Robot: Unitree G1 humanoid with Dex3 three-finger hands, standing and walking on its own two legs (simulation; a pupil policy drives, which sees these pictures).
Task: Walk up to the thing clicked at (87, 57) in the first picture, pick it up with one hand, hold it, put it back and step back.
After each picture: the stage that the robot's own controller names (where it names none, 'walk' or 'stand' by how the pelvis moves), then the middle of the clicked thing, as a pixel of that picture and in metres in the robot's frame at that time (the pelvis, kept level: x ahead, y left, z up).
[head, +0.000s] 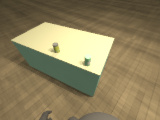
stand; (87, 60) +0.62 +0.05 -0.10
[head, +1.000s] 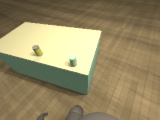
rise first; (73, 60) +0.53 +0.20 -0.08
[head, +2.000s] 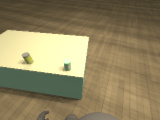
stand; (67, 64) +0.52 +0.23 -0.09
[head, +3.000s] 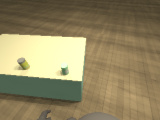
stand; (65, 68) +0.48 +0.25 -0.10
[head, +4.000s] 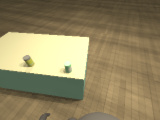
stand; (68, 67) +0.51 +0.23 -0.11
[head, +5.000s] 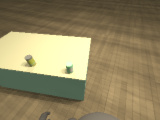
stand; (69, 67) +0.51 +0.21 -0.11
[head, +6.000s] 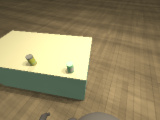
stand; (70, 67) +0.50 +0.21 -0.11
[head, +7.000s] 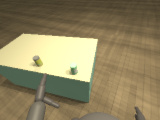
rise first; (74, 68) +0.50 +0.20 -0.10
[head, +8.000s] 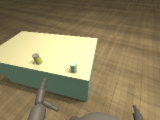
go down; (73, 67) +0.51 +0.20 -0.10
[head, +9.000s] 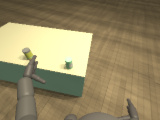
go down; (69, 63) +0.52 +0.19 -0.09
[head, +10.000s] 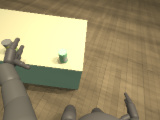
go down; (63, 56) +0.51 +0.19 -0.04
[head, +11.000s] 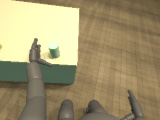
close in; (54, 50) +0.52 +0.21 -0.01
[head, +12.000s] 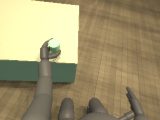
close; (55, 48) +0.52 +0.19 +0.01
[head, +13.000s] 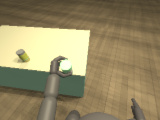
lift; (67, 68) +0.36 +0.16 +0.09
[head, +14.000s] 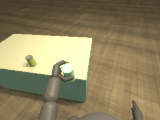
hold; (69, 73) +0.31 +0.15 +0.11
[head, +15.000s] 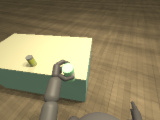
hold; (69, 73) +0.32 +0.15 +0.10
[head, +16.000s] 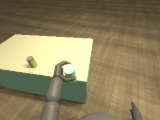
hold; (70, 74) +0.31 +0.14 +0.10
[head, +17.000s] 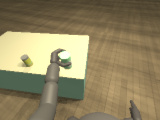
crouch; (66, 60) +0.40 +0.17 +0.11
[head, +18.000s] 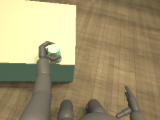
lower; (55, 53) +0.48 +0.18 -0.01
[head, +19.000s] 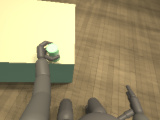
lower; (54, 53) +0.48 +0.19 +0.00
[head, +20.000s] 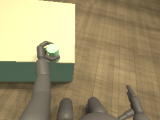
lower; (54, 53) +0.48 +0.18 +0.01
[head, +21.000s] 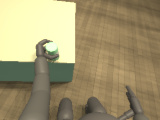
lower; (53, 52) +0.49 +0.19 +0.01
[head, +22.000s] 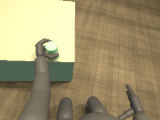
rest; (53, 51) +0.49 +0.19 +0.01
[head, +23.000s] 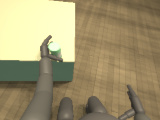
withdraw; (56, 51) +0.49 +0.17 +0.01
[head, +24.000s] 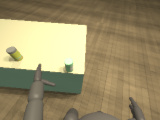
sink last; (69, 65) +0.45 +0.16 -0.04
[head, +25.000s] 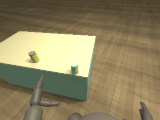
stand; (74, 67) +0.48 +0.17 -0.04
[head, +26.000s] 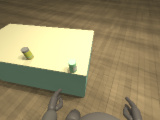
stand; (72, 65) +0.46 +0.17 -0.03
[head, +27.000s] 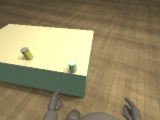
stand; (72, 66) +0.46 +0.17 -0.04
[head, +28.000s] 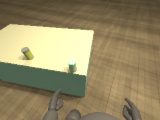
stand; (72, 65) +0.47 +0.17 -0.04
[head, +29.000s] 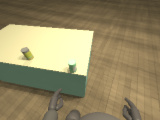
stand; (72, 65) +0.46 +0.17 -0.04
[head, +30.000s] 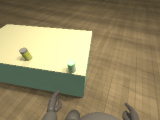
stand; (71, 66) +0.46 +0.17 -0.04
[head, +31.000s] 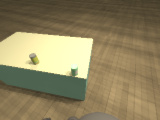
stand; (74, 69) +0.49 +0.17 -0.10
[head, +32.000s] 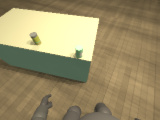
walk; (79, 51) +0.58 +0.13 -0.07
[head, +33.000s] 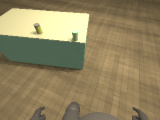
walk; (75, 35) +0.85 +0.22 -0.08
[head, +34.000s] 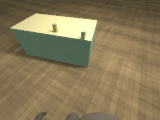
stand; (83, 34) +1.07 +0.15 -0.09
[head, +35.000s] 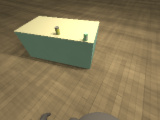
stand; (85, 36) +1.05 +0.12 -0.11
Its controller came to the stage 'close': yes
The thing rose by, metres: 0.21
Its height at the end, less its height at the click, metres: +0.00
